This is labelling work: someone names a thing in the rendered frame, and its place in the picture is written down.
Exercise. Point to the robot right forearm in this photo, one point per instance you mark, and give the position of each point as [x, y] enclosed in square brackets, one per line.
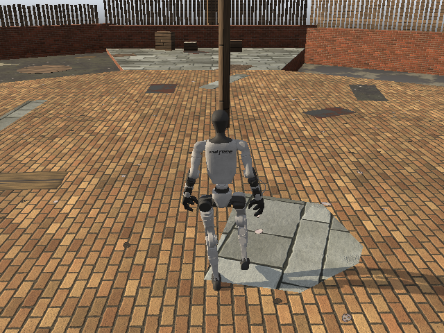
[254, 185]

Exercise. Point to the left robot hand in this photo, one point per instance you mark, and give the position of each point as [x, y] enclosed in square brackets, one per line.
[189, 200]

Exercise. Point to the right robot hand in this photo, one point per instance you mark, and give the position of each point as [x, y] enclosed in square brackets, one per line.
[260, 206]

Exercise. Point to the left robot foot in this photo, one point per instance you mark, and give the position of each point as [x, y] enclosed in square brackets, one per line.
[216, 284]

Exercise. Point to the robot left upper arm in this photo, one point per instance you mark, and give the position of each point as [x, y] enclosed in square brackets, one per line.
[199, 147]

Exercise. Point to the robot right upper arm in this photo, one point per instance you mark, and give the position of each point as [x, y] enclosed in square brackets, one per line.
[245, 157]

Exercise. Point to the left robot thigh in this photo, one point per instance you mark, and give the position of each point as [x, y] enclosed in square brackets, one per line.
[207, 215]

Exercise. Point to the robot left forearm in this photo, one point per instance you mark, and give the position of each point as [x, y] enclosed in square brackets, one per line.
[189, 185]

